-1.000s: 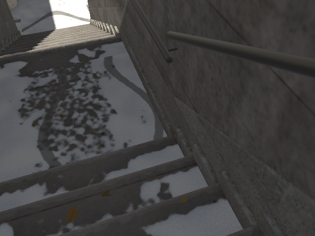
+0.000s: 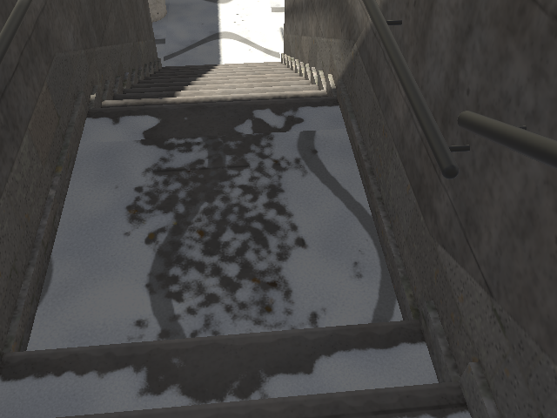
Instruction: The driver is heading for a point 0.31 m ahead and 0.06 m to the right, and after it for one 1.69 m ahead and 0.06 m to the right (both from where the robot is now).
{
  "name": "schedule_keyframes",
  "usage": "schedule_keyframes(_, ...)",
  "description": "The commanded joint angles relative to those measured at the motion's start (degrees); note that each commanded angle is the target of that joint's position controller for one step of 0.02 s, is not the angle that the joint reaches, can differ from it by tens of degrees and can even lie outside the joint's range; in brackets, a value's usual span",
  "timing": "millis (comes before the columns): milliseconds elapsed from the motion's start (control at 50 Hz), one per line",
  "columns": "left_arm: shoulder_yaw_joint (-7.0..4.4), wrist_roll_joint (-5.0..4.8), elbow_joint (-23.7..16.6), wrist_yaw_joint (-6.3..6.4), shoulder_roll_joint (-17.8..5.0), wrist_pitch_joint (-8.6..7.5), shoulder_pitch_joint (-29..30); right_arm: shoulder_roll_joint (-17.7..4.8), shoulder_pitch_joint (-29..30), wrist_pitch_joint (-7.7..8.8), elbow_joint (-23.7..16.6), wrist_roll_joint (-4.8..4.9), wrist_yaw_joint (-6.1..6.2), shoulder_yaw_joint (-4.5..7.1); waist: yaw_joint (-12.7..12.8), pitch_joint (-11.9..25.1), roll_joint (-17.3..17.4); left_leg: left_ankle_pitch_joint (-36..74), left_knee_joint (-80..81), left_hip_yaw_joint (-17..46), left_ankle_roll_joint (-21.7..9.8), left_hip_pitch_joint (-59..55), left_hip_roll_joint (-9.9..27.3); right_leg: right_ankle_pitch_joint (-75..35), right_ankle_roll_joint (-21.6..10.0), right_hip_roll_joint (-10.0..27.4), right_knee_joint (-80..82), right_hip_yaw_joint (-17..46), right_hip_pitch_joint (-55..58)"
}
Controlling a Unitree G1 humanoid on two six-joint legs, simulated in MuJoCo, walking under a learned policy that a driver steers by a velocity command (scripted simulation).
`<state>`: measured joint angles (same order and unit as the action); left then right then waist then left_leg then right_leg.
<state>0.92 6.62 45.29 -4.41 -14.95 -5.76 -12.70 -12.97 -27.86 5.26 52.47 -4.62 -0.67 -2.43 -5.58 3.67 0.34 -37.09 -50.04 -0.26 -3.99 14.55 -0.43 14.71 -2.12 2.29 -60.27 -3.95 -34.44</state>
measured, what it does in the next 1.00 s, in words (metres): goes down, turning right: right foot, then left foot 0.17 m lower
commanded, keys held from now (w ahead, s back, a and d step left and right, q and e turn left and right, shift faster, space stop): w+e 0.56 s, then w+q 0.44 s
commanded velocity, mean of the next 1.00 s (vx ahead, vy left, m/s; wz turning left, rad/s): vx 0.37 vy -0.02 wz -0.26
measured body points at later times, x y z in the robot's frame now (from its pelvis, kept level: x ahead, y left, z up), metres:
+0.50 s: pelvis +0.26 -0.05 -0.16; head +0.27 -0.04 +0.29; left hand +0.46 +0.14 -0.27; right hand +0.15 -0.26 -0.30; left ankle +0.22 +0.05 -0.86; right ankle +0.31 -0.21 -0.74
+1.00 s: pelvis +0.51 -0.18 -0.29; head +0.54 -0.21 +0.16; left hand +0.66 +0.04 -0.42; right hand +0.51 -0.46 -0.43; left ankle +0.60 -0.06 -0.92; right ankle +0.53 -0.29 -1.03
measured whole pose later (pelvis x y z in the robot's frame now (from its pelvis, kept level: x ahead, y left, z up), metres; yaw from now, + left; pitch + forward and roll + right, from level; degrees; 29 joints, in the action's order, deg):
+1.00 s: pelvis +0.51 -0.18 -0.29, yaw -17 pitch -2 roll +2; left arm -1.1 -1.7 50.0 5.6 -12.4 0.4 -13.6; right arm -14.3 -10.1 -3.0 46.2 -0.6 3.6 2.3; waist -2.9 -7.6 0.3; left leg -18.6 -72.6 0.8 2.7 38.2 0.5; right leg 11.7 -2.8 5.3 -30.9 -10.1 -17.6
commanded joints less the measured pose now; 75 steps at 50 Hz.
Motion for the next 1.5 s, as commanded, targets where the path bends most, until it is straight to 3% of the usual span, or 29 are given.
schedule_keyframes(20, -3.62, 0.55, 8.7, 1.24, -6.9, -1.88, -32.5, -11.2, 19.8, 1.15, -8.0, -1.48, -1.8, 3.15, 19.5, -2.2, -4.2, 28.8, -23.4, 1.8, -4.4, 30.1, 4.3, -11.8, -2.4, -2.0, 12.4, 0.7, 40.4)
schedule_keyframes(40, -3.75, 0.61, 8.5, 2.13, -10.5, -2.58, -37.5, -6.6, 24.7, 1.11, -12.6, -0.38, -3.14, 2.59, 23.4, -0.2, -16.4, 4.3, -45.6, -0.9, -3.6, 38.2, -6.9, 6.6, -12.1, 3.4, 30.2, 19.5, 40.9)
schedule_keyframes(80, -2.03, -1.81, 2.3, 1.2, -8.2, -4.8, -17.7, -2.2, 23.3, 1.34, -15.7, -1.1, -2.85, 1.17, 12.0, -8.8, -4.1, 10.7, -39.3, 11.6, -0.2, 56.8, -2.4, 11.5, -21.0, 14.1, 32.1, 48.3, 35.8)
schedule_keyframes(160, 2.82, -1.82, -1.4, 3.34, 6.7, -3.06, 1.1, -2.1, 12.5, -0.46, -8.8, -4.81, 0.99, 0.08, 3.0, -3.8, 2.8, 33.6, -15.4, 5.3, 4.2, 26.0, 4.2, 16.4, -15.0, 2.0, 19.5, 24.7, -6.0)
schedule_keyframes(260, 0.29, -4.33, 1.0, 4.09, -7.5, -5.03, -6.6, -1.8, 13.3, -1.13, -12.2, -3.14, -1.78, 1.16, 0.4, -7.7, 0.7, 41.2, 6.6, -7.9, 8.7, -27.9, -1.1, 33.3, -8.3, -7.5, 10.4, 12.4, -33.7)
schedule_keyframes(340, 0.16, -4.63, -3.5, -3.26, -2.4, -2.74, -0.3, -8.6, -18.7, -0.59, -1.7, -4.16, -0.97, 3.67, -10.4, 5.1, 10.3, 68.9, 16.8, 10.7, -13.4, -46.3, 16.7, 27.0, -5.1, -10.7, -52.5, 14.5, -23.1)
schedule_keyframes(360, 2.23, -3.84, -1.4, -3.49, 6.6, -2.4, -20.5, -10.5, -10.9, -0.22, -5.3, -3.44, -1.46, 3.95, 3.3, 16.3, 8.9, 107.2, 4.8, 15.6, -22.0, -53.6, 26.6, 23.2, -3.4, -7.8, -57.1, 14.1, -32.1)
schedule_keyframes(380, 0.51, -4.11, -5.8, -3.3, 0.6, -1.35, -13.0, -14.0, -5.7, -0.61, -6.9, -2.48, -0.85, 6.64, -2.6, 1.0, 6.2, 81.7, 12.7, 33.5, -24.2, -43.7, 30.4, 12.9, 0.8, -7.1, -58.6, 19.2, -51.6)
schedule_keyframes(460, -0.61, -0.11, -4.4, -1.76, -0.4, 2.31, -5.8, 6.7, 15.3, 1.62, -6.0, -0.12, -0.82, -0.88, 10.2, -7.9, -0.3, 45.8, 27.4, 7.2, -12.9, 15.5, 15.4, -17.6, -2.6, 6.0, -15.9, 10.2, -16.2)
schedule_keyframes(600, 0.65, 1.52, -10.2, -2.7, -0.2, 0.86, 16.4, 0.8, -10.9, 4.52, 6.7, 0.65, 4.69, -1.26, -5.4, -8.0, 1.4, 32.0, 12.2, 7.7, -8.7, -23.5, 14.7, -31.3, -0.1, 7.6, 8.1, 11.5, -42.5)
schedule_keyframes(660, 1.94, -0.64, -11.3, -2.45, -0.4, 2.12, 20.4, -5.3, -4.4, 2.53, 3.6, -1.18, -0.09, 0.22, -2.0, -9.8, 2.5, 8.7, 16.3, 1.2, -8.2, 20.1, 7.0, -42.5, 0.9, 1.8, 16.7, 0.0, 7.2)
schedule_keyframes(680, -0.16, -10.51, -5.3, 0.13, 2.2, 2.59, 16.7, -7.5, -4.3, 1.93, 4.9, 6.22, 0.06, 3.03, -2.3, -16.3, -5.4, 24.0, 15.0, 1.6, -5.3, 12.5, 7.8, -53.6, 0.9, 0.0, 32.3, -2.1, 6.3)
schedule_keyframes(700, 1.86, -1.01, -11.3, -1.84, -2.6, 2.88, 22.3, -9.2, -4.6, 2.39, 2.6, -0.21, -0.87, 2.46, -2.7, -11.7, 2.1, 16.9, 10.1, 3.2, -5.9, 16.9, 7.8, -44.1, 3.1, 1.7, 24.5, 0.5, 13.4)
schedule_keyframes(720, -0.24, 0.68, -9.6, -2.5, -5.6, 3.01, 17.8, -10.5, 0.1, 2.62, 2.4, 2.06, -0.62, 3.98, 1.3, -10.6, 3.3, 23.2, 6.4, 4.6, -6.1, 7.1, 8.3, -37.1, 1.4, 2.0, 27.6, 2.3, 9.5)
schedule_keyframes(740, -1.43, -9.18, 0.2, 2.0, -3.0, 2.8, 8.4, -6.9, -6.7, 0.45, 6.5, 5.82, 0.75, 3.62, -0.5, -11.5, -3.8, 31.3, -1.9, 1.9, -5.0, -5.4, 4.8, -46.5, 1.9, 0.7, 42.0, -0.2, 10.0)
schedule_keyframes(760, -0.34, -0.1, -1.8, 0.38, -6.5, 2.19, 4.2, -6.8, -7.7, -0.7, 6.2, 0.67, -1.22, 3.11, 0.0, -4.8, -0.7, 31.4, -10.7, 4.5, -2.5, -1.4, 7.2, -43.6, 0.4, 3.7, 41.1, 3.4, 26.4)
schedule_keyframes(780, -2.43, -7.07, 8.7, 4.29, -4.2, 0.57, -12.6, -7.6, -5.5, -1.58, 5.8, 6.52, 1.44, 4.96, 9.3, -3.3, -2.5, 32.6, -25.5, 2.6, -1.9, -1.5, 1.0, -62.9, 2.0, 5.5, 52.1, 1.1, 34.1)
schedule_keyframes(800, -3.44, 0.15, 7.2, 2.06, -10.8, 1.01, -24.7, 4.1, -18.6, -1.12, 9.6, 0.93, -3.91, 0.99, 6.7, 16.0, -20.7, -2.5, -50.6, -0.8, 5.7, 20.6, -1.0, -94.8, -15.1, 14.6, 27.6, 3.4, 77.4)
schedule_keyframes(820, -3.91, -1.01, 7.8, 0.06, -7.4, 1.14, -24.7, 3.4, -13.8, -1.34, 4.4, 2.63, -5.8, 0.54, 9.1, 37.3, -17.6, -16.6, -69.7, 3.1, 8.5, 33.3, 0.1, -103.9, -24.4, 27.2, 13.5, 15.5, 94.8)
schedule_keyframes(840, -5.5, -6.44, 4.5, 4.92, -7.3, 3.13, -18.9, -4.4, -6.2, -3.64, 4.2, 10.83, 2.21, 4.15, 12.7, 21.7, 5.7, -15.3, -60.0, 4.6, 4.9, 38.4, -0.2, -101.0, -14.3, 30.1, 19.0, 19.7, 73.7)
schedule_keyframes(900, -4.23, -9.71, 2.8, 11.22, -6.2, 5.13, -7.1, -0.9, 7.8, -6.82, -4.3, 3.18, 4.1, 3.44, 7.1, 5.1, -7.0, -9.5, -53.5, 2.0, 5.8, 33.5, 2.4, -82.7, -16.5, 26.6, 29.5, 11.4, 42.2)
schedule_keyframes(1040, -4.18, -8.31, -2.2, 9.63, -7.1, 2.14, 2.5, 0.5, 9.6, -12.68, -8.2, 2.26, 3.58, 4.44, -1.1, 3.9, -6.4, 45.4, -18.5, -1.0, 4.1, 7.2, 0.6, -44.7, -7.1, 24.6, 32.8, 0.3, 12.5)
schedule_keyframes(1060, -3.31, 7.03, -4.0, 5.65, -5.2, -1.17, -2.4, 0.7, -7.2, -10.72, -5.9, 4.8, -1.91, 3.03, 0.2, -4.3, -9.6, 38.5, -32.7, 5.7, 3.6, 14.7, 3.9, -12.9, -13.6, 26.7, 44.8, 1.5, 8.8)
schedule_keyframes(1120, -5.05, -1.06, -1.5, 4.2, -6.1, -2.98, 2.4, -7.1, 7.6, -3.58, -10.8, 0.74, -2.94, 6.27, 1.5, -7.8, -3.4, 18.5, -30.2, 4.0, 2.5, 23.0, 4.4, 19.0, -7.5, 24.0, 44.2, 3.1, 7.7)
schedule_keyframes(1200, -6.07, -3.16, -1.6, 6.03, -9.8, -1.77, -1.1, -5.2, 22.7, -1.35, -14.1, 0.41, -0.52, 5.11, 8.4, -4.2, -7.1, 9.9, -1.2, -4.1, 4.0, 17.6, 4.0, 27.3, -4.0, 24.9, 41.5, 0.3, 19.3)
schedule_keyframes(1280, -4.94, 1.99, -3.9, 4.39, -4.8, -0.06, -3.0, -12.1, 3.6, 4.6, -5.7, 1.18, 1.96, 9.51, 1.8, 6.3, 11.1, 40.8, 13.7, 1.8, -6.8, -17.9, 0.1, 19.3, -0.1, 10.4, -0.2, -13.1, 5.1)
schedule_keyframes(1320, -2.74, -3.16, -13.5, 0.55, 0.2, -3.55, 18.3, -13.9, -19.8, 7.99, 0.5, 1.4, 1.28, 8.86, -12.4, -1.4, 9.1, 45.4, 23.6, 39.3, -16.7, -38.5, 17.0, 24.0, -0.5, -4.0, -19.3, 7.3, -37.6)
schedule_keyframes(1400, -4.38, -0.66, -8.2, 1.74, -4.6, -2.0, 12.9, -2.3, 4.3, 1.43, -3.7, 0.13, -5.43, 4.09, 3.1, -6.4, 1.9, 30.2, 14.5, 23.5, -14.0, -6.0, 13.6, 5.6, -1.1, 3.1, -17.0, 8.8, -32.4)
schedule_keyframes(1500, -0.56, -0.95, -5.5, 0.11, -2.7, -0.17, 7.3, -3.7, 7.0, 2.72, -4.1, -1.01, -1.9, 2.44, 3.6, -4.0, -3.0, 11.3, 7.7, 11.0, -9.2, 26.9, -1.0, -43.9, 1.3, 1.1, 13.8, 4.6, 5.6)
Next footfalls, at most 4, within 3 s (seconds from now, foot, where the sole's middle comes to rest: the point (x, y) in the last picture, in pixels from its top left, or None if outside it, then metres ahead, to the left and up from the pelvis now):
0.02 right None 0.06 -0.12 -0.73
0.32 left None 0.26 0.04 -0.89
0.78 right None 0.57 -0.31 -1.06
1.26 left None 0.62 -0.02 -1.06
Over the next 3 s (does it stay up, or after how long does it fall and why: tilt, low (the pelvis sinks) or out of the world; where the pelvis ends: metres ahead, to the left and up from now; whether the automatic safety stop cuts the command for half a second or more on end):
stays up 1.60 0.04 -0.62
